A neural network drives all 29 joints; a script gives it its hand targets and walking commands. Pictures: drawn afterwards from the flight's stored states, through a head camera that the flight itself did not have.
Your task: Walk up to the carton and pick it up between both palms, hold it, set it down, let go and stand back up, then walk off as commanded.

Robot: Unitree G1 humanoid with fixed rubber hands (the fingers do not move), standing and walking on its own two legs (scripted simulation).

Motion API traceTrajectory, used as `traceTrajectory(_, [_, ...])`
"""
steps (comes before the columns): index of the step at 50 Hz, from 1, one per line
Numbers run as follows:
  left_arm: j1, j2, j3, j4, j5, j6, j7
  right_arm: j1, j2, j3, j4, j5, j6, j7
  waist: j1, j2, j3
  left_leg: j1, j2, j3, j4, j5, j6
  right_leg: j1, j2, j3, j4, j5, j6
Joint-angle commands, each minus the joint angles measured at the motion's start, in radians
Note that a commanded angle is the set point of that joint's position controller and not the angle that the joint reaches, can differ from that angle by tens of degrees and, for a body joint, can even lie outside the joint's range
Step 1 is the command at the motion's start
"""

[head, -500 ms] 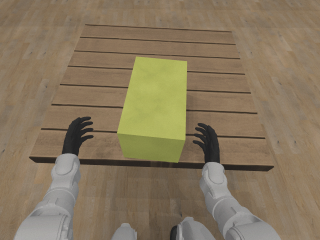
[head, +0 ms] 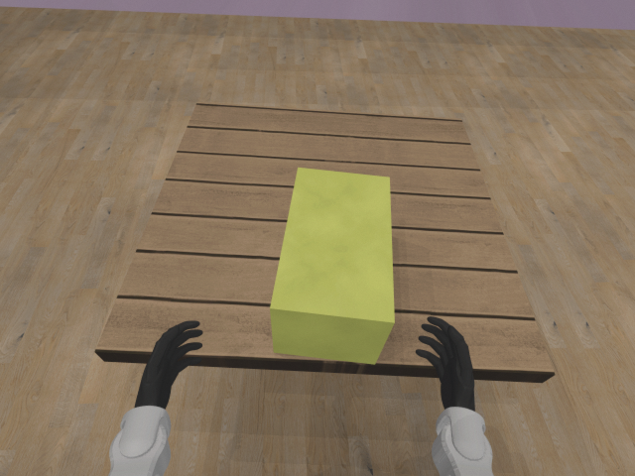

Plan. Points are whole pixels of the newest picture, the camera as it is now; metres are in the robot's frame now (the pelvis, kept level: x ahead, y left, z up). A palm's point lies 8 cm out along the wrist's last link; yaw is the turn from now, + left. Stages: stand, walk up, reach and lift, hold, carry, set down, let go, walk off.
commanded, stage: set down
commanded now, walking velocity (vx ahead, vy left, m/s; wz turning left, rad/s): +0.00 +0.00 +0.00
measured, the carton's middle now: (334, 260) +0.48 -0.02 -0.10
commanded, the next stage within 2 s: none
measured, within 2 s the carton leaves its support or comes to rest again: neither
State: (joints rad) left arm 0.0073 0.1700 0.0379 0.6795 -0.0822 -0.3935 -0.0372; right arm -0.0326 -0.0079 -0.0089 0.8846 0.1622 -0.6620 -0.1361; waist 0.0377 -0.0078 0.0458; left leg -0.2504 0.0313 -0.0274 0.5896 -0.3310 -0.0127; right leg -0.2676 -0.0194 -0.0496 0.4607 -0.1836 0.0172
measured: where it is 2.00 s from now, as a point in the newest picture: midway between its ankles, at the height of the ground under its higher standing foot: outside the picture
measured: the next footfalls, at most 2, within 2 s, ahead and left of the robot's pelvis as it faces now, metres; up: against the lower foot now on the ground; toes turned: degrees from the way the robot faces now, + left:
none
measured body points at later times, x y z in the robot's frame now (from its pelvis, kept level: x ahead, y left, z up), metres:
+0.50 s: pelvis +0.02 -0.02 +0.01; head +0.00 +0.00 +0.46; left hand +0.23 +0.20 -0.04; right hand +0.21 -0.21 -0.04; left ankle -0.01 +0.11 -0.73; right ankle +0.04 -0.15 -0.73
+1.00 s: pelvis +0.03 +0.00 +0.01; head +0.01 +0.02 +0.46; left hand +0.22 +0.21 -0.05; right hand +0.21 -0.22 -0.04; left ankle -0.01 +0.11 -0.73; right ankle +0.04 -0.15 -0.73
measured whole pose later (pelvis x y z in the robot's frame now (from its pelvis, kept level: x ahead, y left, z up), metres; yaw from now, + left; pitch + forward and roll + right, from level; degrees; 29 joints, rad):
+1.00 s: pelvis +0.03 +0.00 +0.01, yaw -3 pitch -8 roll -1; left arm 0.22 0.20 -0.02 0.49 -0.03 -0.13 0.00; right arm 0.18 -0.12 -0.02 0.72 0.07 -0.39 -0.02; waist 0.04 -0.01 0.10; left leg 0.07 0.04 0.04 0.36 -0.29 -0.01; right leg -0.01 -0.01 0.01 0.30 -0.16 0.02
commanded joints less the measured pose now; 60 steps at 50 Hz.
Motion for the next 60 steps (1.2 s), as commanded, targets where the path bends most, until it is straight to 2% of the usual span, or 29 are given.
traceTrajectory(1, [-0.004, 0.047, -0.093, -0.252, -0.044, -0.071, 0.051, -0.007, -0.1, -0.005, -0.149, -0.01, 0.005, 0.062, -0.027, 0.149, -0.207, -0.036, 0.003, -0.019, -0.201, 0.245, -0.099, 0.261, 0.065, 0.044, -0.048, 0.038, -0.089])
traceTrajectory(2, [-0.055, 0.09, -0.087, -0.178, -0.055, -0.078, 0.05, -0.045, -0.138, -0.038, -0.108, -0.031, 0.026, 0.071, -0.038, 0.102, -0.158, -0.027, -0.007, 0.006, -0.196, 0.231, -0.092, 0.206, 0.066, 0.048, -0.066, -0.01, -0.089])
traceTrajectory(3, [0.099, 0.05, -0.094, -0.195, -0.039, -0.07, 0.051, 0.084, -0.105, 0.019, -0.117, -0.012, 0.021, 0.076, -0.026, 0.103, -0.164, 0.028, -0.018, 0.006, -0.196, 0.313, -0.094, 0.262, 0.063, 0.059, -0.073, 0.093, -0.095])
traceTrajectory(6, [0.067, 0.095, -0.058, -0.054, -0.042, -0.04, 0.032, 0.024, -0.155, -0.001, -0.083, -0.035, 0.063, 0.08, -0.019, 0.046, -0.054, -0.04, -0.021, 0.026, -0.226, 0.211, -0.075, 0.289, 0.051, 0.076, -0.095, 0.004, -0.087])
traceTrajectory(11, [0.074, 0.138, -0.047, -0.134, -0.045, -0.043, 0.026, 0.08, -0.143, 0.026, -0.143, -0.04, 0.045, 0.087, -0.001, -0.015, -0.045, -0.024, -0.033, 0.052, -0.245, 0.238, -0.053, 0.336, 0.048, 0.08, -0.106, 0.022, -0.065])
traceTrajectory(16, [0.068, 0.121, -0.057, -0.076, -0.031, 0.01, 0.03, 0.082, -0.131, 0.033, -0.114, -0.058, 0.079, 0.099, 0.0, 0.042, 0.031, 0.05, -0.043, 0.074, -0.26, 0.223, -0.045, 0.289, 0.037, 0.081, -0.129, -0.02, -0.07])
traceTrajectory(19, [0.043, 0.129, -0.059, -0.123, -0.026, 0.043, 0.039, 0.056, -0.137, 0.035, -0.161, -0.044, 0.103, 0.106, 0.016, 0.063, 0.025, 0.028, -0.036, 0.077, -0.275, 0.17, -0.043, 0.287, 0.036, 0.082, -0.132, -0.072, -0.074])
traceTrajectory(20, [0.004, 0.121, -0.084, -0.176, -0.046, 0.048, 0.05, 0.032, -0.153, 0.006, -0.163, -0.054, 0.118, 0.108, -0.005, 0.097, 0.015, 0.037, -0.032, 0.078, -0.279, 0.167, -0.041, 0.298, 0.028, 0.083, -0.135, -0.067, -0.075])
traceTrajectory(22, [0.008, 0.144, -0.077, -0.242, -0.039, 0.056, 0.057, 0.074, -0.136, 0.01, -0.207, -0.05, 0.122, 0.101, -0.011, 0.106, -0.023, 0.065, -0.034, 0.083, -0.264, 0.203, -0.043, 0.332, 0.023, 0.087, -0.131, -0.01, -0.064])
traceTrajectory(24, [0.045, 0.116, -0.068, -0.143, -0.01, 0.113, 0.045, 0.082, -0.155, -0.002, -0.111, -0.064, 0.155, 0.102, -0.026, 0.08, 0.013, 0.094, -0.037, 0.084, -0.272, 0.231, -0.05, 0.311, 0.032, 0.082, -0.152, -0.004, -0.063])
traceTrajectory(25, [0.103, 0.138, -0.056, -0.24, -0.017, 0.089, 0.048, 0.144, -0.149, 0.016, -0.205, -0.045, 0.142, 0.096, -0.018, 0.055, -0.031, 0.134, -0.035, 0.084, -0.261, 0.334, -0.041, 0.349, 0.04, 0.074, -0.145, 0.093, -0.055])
traceTrajectory(27, [0.141, 0.094, -0.035, -0.152, 0.041, 0.138, 0.039, 0.149, -0.175, 0.002, -0.087, -0.073, 0.169, 0.1, -0.016, 0.087, 0.017, 0.174, -0.041, 0.08, -0.258, 0.372, -0.063, 0.316, 0.036, 0.07, -0.155, 0.106, -0.061])
traceTrajectory(28, [0.153, 0.096, -0.026, -0.272, 0.022, 0.128, 0.043, 0.155, -0.165, 0.008, -0.217, -0.059, 0.144, 0.098, -0.014, 0.045, -0.056, 0.199, -0.037, 0.08, -0.257, 0.428, -0.056, 0.357, 0.053, 0.061, -0.165, 0.169, -0.054])
traceTrajectory(29, [0.206, 0.106, -0.004, -0.126, 0.047, 0.158, 0.019, 0.199, -0.171, 0.03, -0.154, -0.073, 0.162, 0.089, -0.016, -0.012, -0.016, 0.196, -0.051, 0.086, -0.242, 0.429, -0.047, 0.36, 0.036, 0.071, -0.172, 0.199, -0.039])
traceTrajectory(30, [0.166, 0.099, -0.004, -0.123, 0.063, 0.175, 0.015, 0.183, -0.172, 0.03, -0.094, -0.085, 0.175, 0.092, -0.022, 0.002, -0.007, 0.18, -0.051, 0.092, -0.257, 0.408, -0.05, 0.371, 0.029, 0.084, -0.176, 0.217, -0.04])
traceTrajectory(31, [0.197, 0.121, 0.009, -0.223, 0.055, 0.162, 0.012, 0.217, -0.167, 0.037, -0.209, -0.072, 0.159, 0.085, -0.004, -0.008, -0.021, 0.181, -0.058, 0.097, -0.254, 0.432, -0.045, 0.377, 0.024, 0.08, -0.176, 0.239, -0.032])
traceTrajectory(33, [0.208, 0.132, 0.03, -0.204, 0.055, 0.17, -0.011, 0.225, -0.15, 0.063, -0.247, -0.086, 0.158, 0.066, 0.008, -0.076, -0.001, 0.205, -0.062, 0.106, -0.254, 0.439, -0.036, 0.381, 0.008, 0.088, -0.18, 0.355, -0.001])
traceTrajectory(34, [0.213, 0.139, 0.031, -0.307, 0.046, 0.151, 0.0, 0.242, -0.156, 0.045, -0.326, -0.064, 0.138, 0.069, 0.005, -0.063, -0.047, 0.225, -0.059, 0.103, -0.253, 0.474, -0.039, 0.397, 0.021, 0.079, -0.168, 0.39, -0.002])
traceTrajectory(38, [0.172, 0.097, 0.009, -0.228, 0.062, 0.189, 0.001, 0.221, -0.167, 0.045, -0.23, -0.082, 0.179, 0.094, 0.005, 0.001, 0.048, 0.243, -0.043, 0.1, -0.277, 0.436, -0.046, 0.29, 0.036, 0.06, -0.198, 0.206, -0.035])
traceTrajectory(41, [0.122, 0.112, -0.021, -0.354, 0.039, 0.196, 0.016, 0.18, -0.183, -0.008, -0.314, -0.076, 0.2, 0.092, 0.004, 0.067, 0.047, 0.214, -0.035, 0.105, -0.291, 0.355, -0.058, 0.293, 0.047, 0.047, -0.204, 0.073, -0.056])
traceTrajectory(43, [0.121, 0.089, -0.041, -0.268, 0.049, 0.233, 0.028, 0.164, -0.203, -0.009, -0.228, -0.089, 0.234, 0.107, -0.006, 0.085, 0.06, 0.149, -0.026, 0.099, -0.302, 0.291, -0.055, 0.306, 0.046, 0.05, -0.205, 0.01, -0.066])
traceTrajectory(45, [0.131, 0.101, -0.048, -0.391, 0.037, 0.223, 0.052, 0.173, -0.184, -0.045, -0.293, -0.085, 0.248, 0.115, -0.006, 0.119, 0.033, 0.156, -0.015, 0.093, -0.318, 0.272, -0.056, 0.329, 0.048, 0.046, -0.188, 0.032, -0.067])
traceTrajectory(46, [0.143, 0.075, -0.05, -0.241, 0.063, 0.268, 0.048, 0.157, -0.212, -0.041, -0.193, -0.104, 0.27, 0.122, -0.013, 0.107, 0.072, 0.122, -0.02, 0.086, -0.324, 0.243, -0.057, 0.321, 0.053, 0.044, -0.194, -0.007, -0.073])
traceTrajectory(50, [0.155, 0.07, -0.041, -0.309, 0.086, 0.304, 0.069, 0.18, -0.247, -0.074, -0.198, -0.102, 0.308, 0.14, -0.021, 0.135, 0.036, 0.144, -0.016, 0.076, -0.316, 0.313, -0.066, 0.354, 0.067, 0.032, -0.173, 0.051, -0.074])
traceTrajectory(52, [0.137, 0.083, -0.028, -0.304, 0.058, 0.32, 0.064, 0.163, -0.221, -0.047, -0.279, -0.101, 0.323, 0.136, -0.008, 0.052, 0.017, 0.128, -0.024, 0.094, -0.312, 0.282, -0.051, 0.368, 0.056, 0.044, -0.181, 0.049, -0.06])
traceTrajectory(54, [0.195, 0.044, -0.032, -0.306, 0.081, 0.304, 0.078, 0.2, -0.261, -0.071, -0.276, -0.103, 0.308, 0.152, 0.008, 0.06, 0.013, 0.16, -0.024, 0.079, -0.298, 0.394, -0.064, 0.359, 0.071, 0.017, -0.177, 0.116, -0.067])
traceTrajectory(56, [0.18, 0.06, -0.026, -0.249, 0.086, 0.331, 0.063, 0.188, -0.253, -0.052, -0.25, -0.129, 0.327, 0.14, -0.019, 0.01, 0.036, 0.171, -0.035, 0.096, -0.293, 0.378, -0.053, 0.336, 0.056, 0.035, -0.195, 0.13, -0.058])
traceTrajectory(58, [0.166, 0.071, -0.028, -0.34, 0.08, 0.308, 0.071, 0.184, -0.266, -0.057, -0.309, -0.103, 0.312, 0.15, -0.01, 0.037, 0.003, 0.177, -0.029, 0.091, -0.296, 0.408, -0.058, 0.339, 0.07, 0.022, -0.181, 0.145, -0.059])
traceTrajectory(60, [0.166, 0.045, -0.032, -0.279, 0.107, 0.333, 0.075, 0.171, -0.276, -0.061, -0.228, -0.099, 0.331, 0.164, 0.002, 0.076, 0.068, 0.174, -0.027, 0.09, -0.311, 0.404, -0.068, 0.302, 0.077, 0.022, -0.189, 0.111, -0.068])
